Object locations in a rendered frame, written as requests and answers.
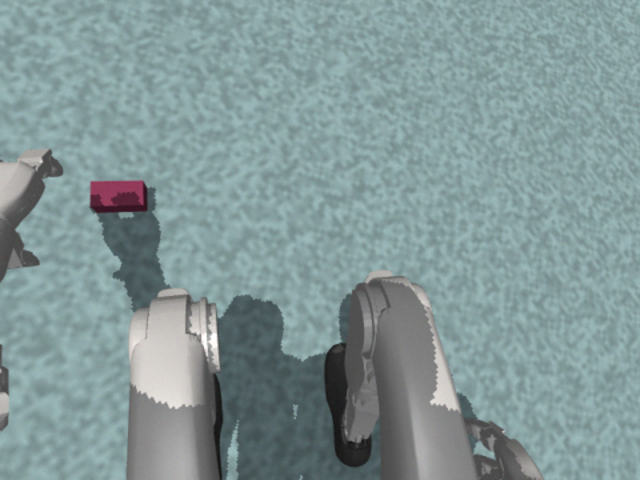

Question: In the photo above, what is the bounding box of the left robot arm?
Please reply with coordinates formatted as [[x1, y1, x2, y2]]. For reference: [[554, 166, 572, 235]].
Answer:
[[0, 219, 16, 431]]

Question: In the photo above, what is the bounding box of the right robot hand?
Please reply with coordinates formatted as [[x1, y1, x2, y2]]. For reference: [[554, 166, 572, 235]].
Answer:
[[464, 418, 544, 480]]

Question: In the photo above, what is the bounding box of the right robot foot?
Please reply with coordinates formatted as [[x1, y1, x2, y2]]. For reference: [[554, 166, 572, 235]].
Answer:
[[324, 343, 371, 467]]

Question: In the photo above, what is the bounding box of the left robot hand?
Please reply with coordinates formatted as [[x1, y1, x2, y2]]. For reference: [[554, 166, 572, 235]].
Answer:
[[0, 149, 63, 269]]

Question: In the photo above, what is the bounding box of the small box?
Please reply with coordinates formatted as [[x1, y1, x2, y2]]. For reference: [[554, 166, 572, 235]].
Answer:
[[90, 181, 147, 213]]

